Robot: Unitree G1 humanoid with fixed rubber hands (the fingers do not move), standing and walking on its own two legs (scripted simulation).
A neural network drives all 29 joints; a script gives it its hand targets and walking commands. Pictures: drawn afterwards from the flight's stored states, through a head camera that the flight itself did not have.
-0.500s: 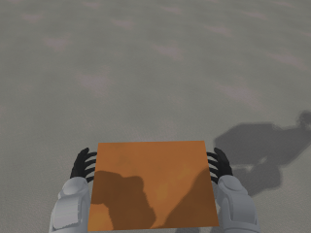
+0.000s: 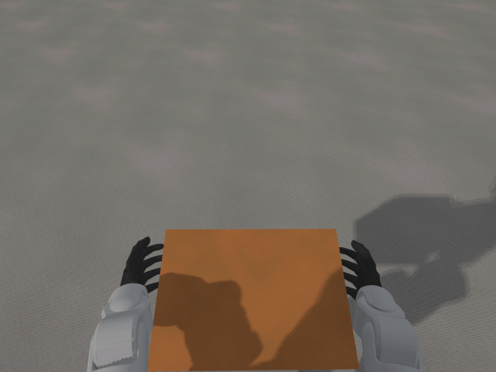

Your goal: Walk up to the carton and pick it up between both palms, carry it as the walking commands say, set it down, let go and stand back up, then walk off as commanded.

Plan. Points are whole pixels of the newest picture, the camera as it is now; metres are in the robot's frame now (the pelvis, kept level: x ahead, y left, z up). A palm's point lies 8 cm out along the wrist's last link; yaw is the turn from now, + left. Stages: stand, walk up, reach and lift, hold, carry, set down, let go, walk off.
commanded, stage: carry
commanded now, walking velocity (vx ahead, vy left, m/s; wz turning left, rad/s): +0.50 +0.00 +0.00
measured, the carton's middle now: (250, 303) +0.27 +0.00 -0.08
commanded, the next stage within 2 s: none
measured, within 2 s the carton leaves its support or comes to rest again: neither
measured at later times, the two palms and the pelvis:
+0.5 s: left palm (138, 149) +0.49 +0.20 +0.11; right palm (324, 143) +0.50 -0.16 +0.10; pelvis +0.28 +0.02 -0.01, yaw +1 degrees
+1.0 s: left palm (123, 102) +0.65 +0.27 +0.12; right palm (279, 86) +0.68 -0.09 +0.12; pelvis +0.44 +0.07 +0.02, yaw +3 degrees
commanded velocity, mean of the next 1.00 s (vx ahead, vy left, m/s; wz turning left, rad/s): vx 0.34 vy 0.00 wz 0.00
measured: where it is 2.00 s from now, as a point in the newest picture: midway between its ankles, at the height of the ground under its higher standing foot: (236, 315)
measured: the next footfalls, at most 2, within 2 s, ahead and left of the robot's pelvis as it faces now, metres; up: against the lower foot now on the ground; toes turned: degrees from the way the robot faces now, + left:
left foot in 0.12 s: +0.09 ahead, +0.09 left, +0.00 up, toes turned +5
right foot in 0.48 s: +0.48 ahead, -0.04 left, +0.00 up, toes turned -4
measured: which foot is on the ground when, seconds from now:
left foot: down 0.00-0.02, up 0.04-0.10, down 0.12-0.48, up 0.50-0.82, down 0.84-1.00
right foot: down 0.00-0.14, up 0.16-0.46, down 0.48-1.00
